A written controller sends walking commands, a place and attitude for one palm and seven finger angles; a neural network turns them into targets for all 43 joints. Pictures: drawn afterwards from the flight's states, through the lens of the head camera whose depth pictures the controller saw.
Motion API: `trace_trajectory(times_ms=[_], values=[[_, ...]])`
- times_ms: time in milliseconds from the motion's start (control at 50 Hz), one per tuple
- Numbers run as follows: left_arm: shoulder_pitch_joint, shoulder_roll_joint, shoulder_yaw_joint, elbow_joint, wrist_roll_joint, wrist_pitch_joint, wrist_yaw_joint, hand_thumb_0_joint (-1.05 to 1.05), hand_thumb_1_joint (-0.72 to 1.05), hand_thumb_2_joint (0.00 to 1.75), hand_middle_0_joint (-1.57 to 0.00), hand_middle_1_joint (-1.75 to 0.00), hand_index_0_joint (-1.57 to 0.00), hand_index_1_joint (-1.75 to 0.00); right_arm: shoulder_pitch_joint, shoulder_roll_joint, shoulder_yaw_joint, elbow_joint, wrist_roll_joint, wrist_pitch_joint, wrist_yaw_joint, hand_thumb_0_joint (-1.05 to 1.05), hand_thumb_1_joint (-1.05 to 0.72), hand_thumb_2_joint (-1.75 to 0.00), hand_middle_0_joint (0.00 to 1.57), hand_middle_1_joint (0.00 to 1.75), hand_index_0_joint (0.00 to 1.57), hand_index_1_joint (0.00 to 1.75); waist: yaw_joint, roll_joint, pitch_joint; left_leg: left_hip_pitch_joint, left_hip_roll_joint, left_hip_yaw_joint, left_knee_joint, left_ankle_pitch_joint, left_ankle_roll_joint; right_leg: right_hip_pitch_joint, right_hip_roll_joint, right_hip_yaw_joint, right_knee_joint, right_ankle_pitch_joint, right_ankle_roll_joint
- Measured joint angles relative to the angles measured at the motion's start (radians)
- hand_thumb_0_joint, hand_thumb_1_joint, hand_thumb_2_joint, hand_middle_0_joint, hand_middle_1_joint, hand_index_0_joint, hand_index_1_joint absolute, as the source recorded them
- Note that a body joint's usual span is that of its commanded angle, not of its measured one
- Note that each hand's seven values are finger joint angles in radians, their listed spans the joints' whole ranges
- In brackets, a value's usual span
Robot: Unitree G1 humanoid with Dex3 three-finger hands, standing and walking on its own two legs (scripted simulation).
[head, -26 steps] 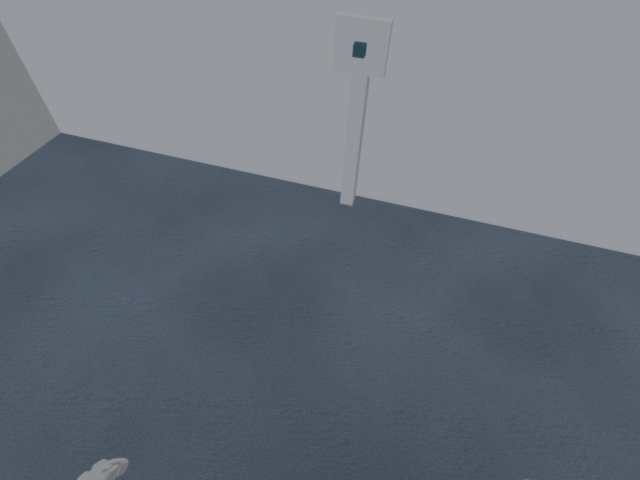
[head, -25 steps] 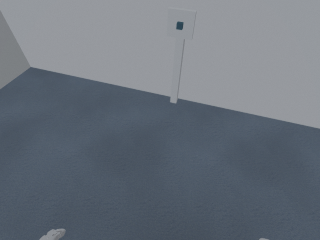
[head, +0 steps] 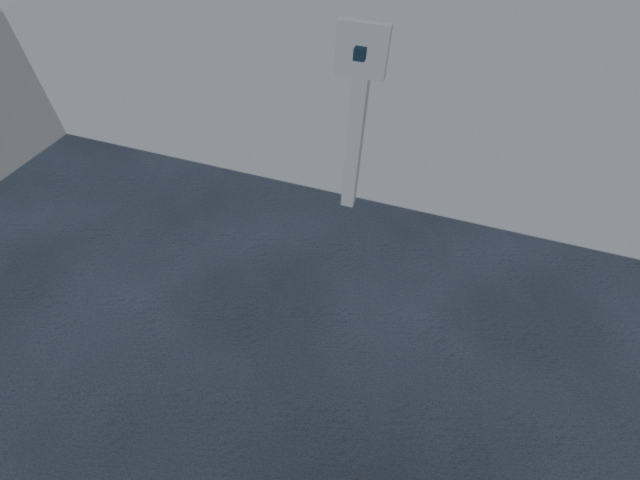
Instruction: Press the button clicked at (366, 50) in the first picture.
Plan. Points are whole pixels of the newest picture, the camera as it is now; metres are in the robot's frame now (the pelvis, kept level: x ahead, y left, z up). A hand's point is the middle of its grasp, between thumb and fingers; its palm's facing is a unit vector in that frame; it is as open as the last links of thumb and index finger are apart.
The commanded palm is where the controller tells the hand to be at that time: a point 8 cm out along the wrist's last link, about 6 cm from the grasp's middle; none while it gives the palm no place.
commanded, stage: stand and wait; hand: left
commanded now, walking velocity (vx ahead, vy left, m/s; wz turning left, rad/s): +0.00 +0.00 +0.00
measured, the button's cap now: (360, 53) +1.38 -0.05 -0.05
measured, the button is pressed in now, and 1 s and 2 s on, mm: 0 0 0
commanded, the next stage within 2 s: look at it before walking up in 0.32 s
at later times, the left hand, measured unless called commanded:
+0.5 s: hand out of the picture +0.07 +0.24 -0.15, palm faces -0.03 -0.94 -0.33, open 7.4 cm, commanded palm none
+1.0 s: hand out of the picture +0.06 +0.24 -0.16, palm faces -0.03 -0.94 -0.33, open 7.4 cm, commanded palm none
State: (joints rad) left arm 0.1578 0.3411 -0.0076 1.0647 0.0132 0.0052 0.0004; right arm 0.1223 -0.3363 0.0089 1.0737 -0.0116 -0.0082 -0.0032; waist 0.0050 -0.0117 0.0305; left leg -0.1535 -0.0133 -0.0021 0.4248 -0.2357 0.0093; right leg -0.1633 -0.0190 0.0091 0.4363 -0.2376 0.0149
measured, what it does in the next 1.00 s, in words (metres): stands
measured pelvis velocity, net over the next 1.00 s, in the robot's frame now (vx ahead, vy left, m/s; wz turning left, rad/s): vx -0.01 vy -0.01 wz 0.00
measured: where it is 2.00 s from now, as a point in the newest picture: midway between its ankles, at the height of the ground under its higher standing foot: (337, 470)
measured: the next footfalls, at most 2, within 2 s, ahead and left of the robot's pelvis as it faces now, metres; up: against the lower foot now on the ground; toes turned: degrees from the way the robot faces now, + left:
right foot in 1.62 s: +0.27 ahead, -0.16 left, +0.00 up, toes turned -13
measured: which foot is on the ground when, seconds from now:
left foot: down 0.00-1.00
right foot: down 0.00-1.00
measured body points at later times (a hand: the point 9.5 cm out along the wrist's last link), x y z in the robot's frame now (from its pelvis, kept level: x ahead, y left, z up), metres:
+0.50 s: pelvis -0.01 -0.01 +0.00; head -0.01 -0.01 +0.45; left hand +0.07 +0.28 -0.13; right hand +0.06 -0.30 -0.13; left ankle +0.00 +0.11 -0.74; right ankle +0.00 -0.13 -0.74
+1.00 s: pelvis -0.01 -0.01 +0.00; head +0.00 -0.01 +0.45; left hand +0.06 +0.29 -0.13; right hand +0.07 -0.30 -0.13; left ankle +0.00 +0.11 -0.74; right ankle +0.00 -0.13 -0.74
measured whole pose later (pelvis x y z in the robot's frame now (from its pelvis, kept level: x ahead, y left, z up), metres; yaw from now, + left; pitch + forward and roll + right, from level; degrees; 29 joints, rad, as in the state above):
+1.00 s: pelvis -0.01 -0.01 +0.00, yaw +0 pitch -2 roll +0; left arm 0.15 0.34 -0.01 1.10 0.01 -0.01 0.00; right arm 0.12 -0.33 0.01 1.12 -0.01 -0.01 0.00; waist 0.00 -0.01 0.04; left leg -0.14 0.00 -0.01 0.37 -0.19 -0.01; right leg -0.15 0.00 0.01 0.38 -0.20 0.00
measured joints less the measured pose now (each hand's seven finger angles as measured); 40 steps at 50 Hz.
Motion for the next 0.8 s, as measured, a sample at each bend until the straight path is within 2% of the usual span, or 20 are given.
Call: trace_trajectory(times_ms=[420,800], values=[[-0.02,-0.001,-0.001,0.023,0.001,-0.009,-0.002,0.01,0.9,0.89,-0.21,-0.3,-0.2,-0.29,0.014,0.0,0.002,0.039,0.002,-0.002,0.005,0.01,-0.91,-0.89,0.2,0.3,0.2,0.3,-0.007,0.004,-0.007,0.001,0.011,-0.002,-0.033,0.035,-0.012,-0.002,0.011,-0.002,-0.027,0.032,-0.011],[-0.014,-0.003,-0.001,0.028,0.002,-0.011,-0.002,0.01,0.9,0.89,-0.21,-0.3,-0.2,-0.29,0.005,0.004,0.002,0.041,0.003,-0.003,0.004,0.01,-0.91,-0.89,0.2,0.3,0.2,0.3,-0.005,0.0,-0.001,0.007,0.016,-0.002,-0.046,0.04,-0.016,0.005,0.016,-0.002,-0.044,0.04,-0.013]])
